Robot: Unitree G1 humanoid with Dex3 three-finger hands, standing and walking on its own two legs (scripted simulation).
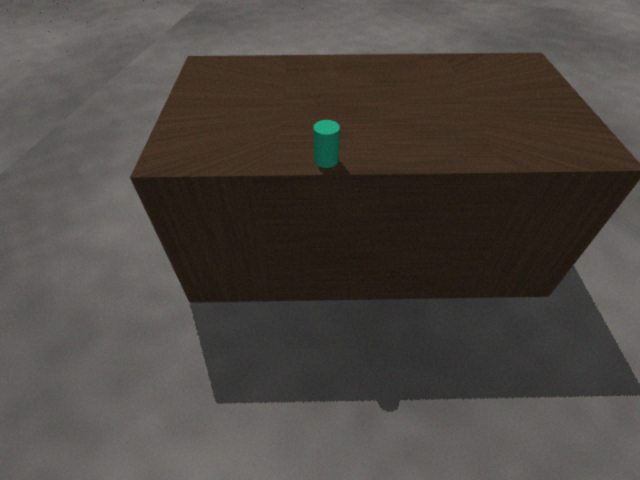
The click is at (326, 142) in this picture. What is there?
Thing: squat round
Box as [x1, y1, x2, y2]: [313, 120, 339, 167]
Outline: 321,120 316,122 313,127 314,161 319,166 330,167 335,165 338,161 339,126 334,121
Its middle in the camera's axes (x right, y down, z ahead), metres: +0.01 -0.25 +1.03
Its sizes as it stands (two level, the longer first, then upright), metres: 0.067 0.067 0.103
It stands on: a support 0.60 m high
